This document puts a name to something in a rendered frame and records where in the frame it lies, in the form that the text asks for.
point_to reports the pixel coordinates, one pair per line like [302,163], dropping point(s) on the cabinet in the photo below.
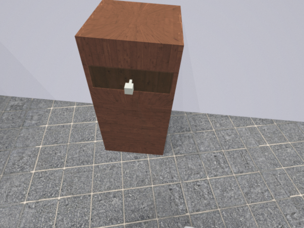
[133,35]

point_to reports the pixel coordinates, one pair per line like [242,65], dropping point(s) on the handle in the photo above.
[128,88]

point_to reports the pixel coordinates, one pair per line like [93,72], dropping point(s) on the drawer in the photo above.
[143,80]

